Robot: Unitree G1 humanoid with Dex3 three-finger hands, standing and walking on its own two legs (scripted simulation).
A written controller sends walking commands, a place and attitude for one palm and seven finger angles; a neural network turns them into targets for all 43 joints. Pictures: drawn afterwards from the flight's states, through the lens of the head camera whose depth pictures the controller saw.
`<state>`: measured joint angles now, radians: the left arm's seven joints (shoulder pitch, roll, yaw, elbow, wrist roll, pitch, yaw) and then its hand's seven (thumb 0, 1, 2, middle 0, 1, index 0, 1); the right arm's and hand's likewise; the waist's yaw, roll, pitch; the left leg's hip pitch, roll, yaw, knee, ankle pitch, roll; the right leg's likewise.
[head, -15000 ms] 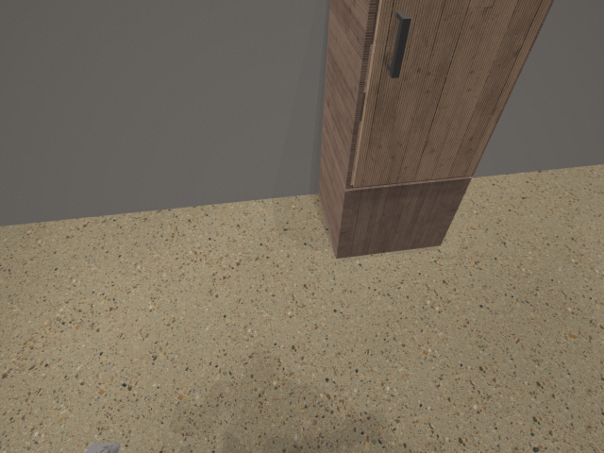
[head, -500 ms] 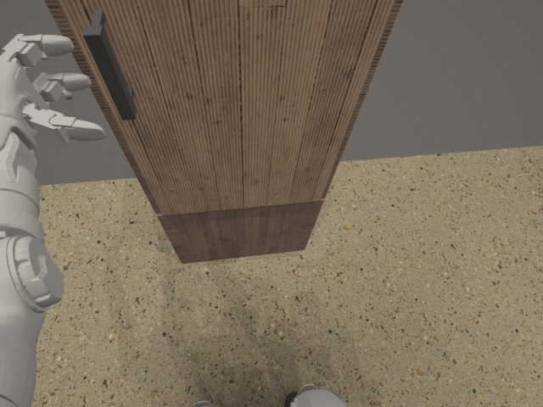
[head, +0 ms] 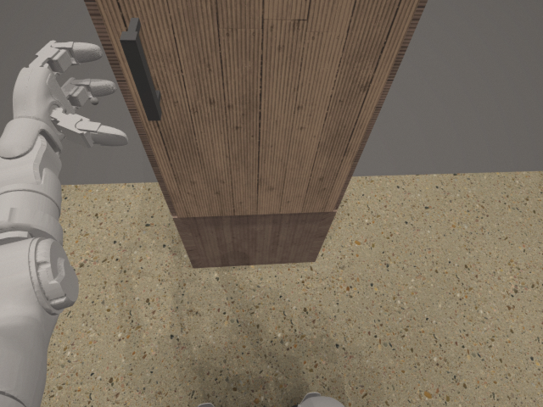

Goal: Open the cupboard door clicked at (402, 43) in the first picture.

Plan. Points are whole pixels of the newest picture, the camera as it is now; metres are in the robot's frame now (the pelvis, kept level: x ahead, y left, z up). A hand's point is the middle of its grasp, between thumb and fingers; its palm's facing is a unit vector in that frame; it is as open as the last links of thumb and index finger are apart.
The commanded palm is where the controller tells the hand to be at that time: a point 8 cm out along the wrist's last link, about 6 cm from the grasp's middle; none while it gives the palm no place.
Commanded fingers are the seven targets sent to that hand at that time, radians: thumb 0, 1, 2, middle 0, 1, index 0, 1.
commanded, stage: move the hooked fingers beside the handle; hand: left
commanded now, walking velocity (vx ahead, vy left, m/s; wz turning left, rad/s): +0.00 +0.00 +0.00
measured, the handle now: (145, 72) +0.57 +0.15 +0.15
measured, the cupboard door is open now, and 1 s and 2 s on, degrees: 0 0 0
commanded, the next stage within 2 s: slide the fingers in behind the handle in 0.18 s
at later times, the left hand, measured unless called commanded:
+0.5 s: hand (103, 94) +0.52 +0.20 +0.15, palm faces -0.03 -1.00 +0.01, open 14.0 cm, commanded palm +0.50 +0.24 +0.14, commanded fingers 0.00 -0.50 0.30 -0.30 -1.20 -0.30 -1.20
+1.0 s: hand (136, 99) +0.52 +0.16 +0.14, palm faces -0.02 -1.00 -0.01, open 14.0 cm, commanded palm +0.50 +0.20 +0.14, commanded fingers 0.00 -0.50 0.30 -0.30 -1.20 -0.30 -1.20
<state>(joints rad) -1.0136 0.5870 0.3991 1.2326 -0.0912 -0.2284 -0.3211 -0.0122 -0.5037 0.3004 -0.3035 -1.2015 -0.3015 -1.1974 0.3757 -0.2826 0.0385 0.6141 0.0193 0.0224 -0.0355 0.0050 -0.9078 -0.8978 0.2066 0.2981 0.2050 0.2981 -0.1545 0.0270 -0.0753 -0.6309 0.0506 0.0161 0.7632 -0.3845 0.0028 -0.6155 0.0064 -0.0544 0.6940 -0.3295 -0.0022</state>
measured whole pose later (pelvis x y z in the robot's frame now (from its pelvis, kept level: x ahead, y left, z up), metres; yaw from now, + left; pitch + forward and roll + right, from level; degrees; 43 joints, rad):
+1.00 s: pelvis +0.00 +0.00 +0.00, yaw +0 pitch +15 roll -2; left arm -1.04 0.46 0.34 1.20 -0.07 -0.23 -0.19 -0.01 -0.50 0.30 -0.30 -1.20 -0.30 -1.20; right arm 0.40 -0.27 0.03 0.64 0.00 0.00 -0.01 0.01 -0.91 -0.90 0.21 0.30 0.21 0.30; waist -0.16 0.04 -0.08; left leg -0.66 0.04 0.02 0.79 -0.39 0.01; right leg -0.65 0.00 -0.05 0.72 -0.34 0.00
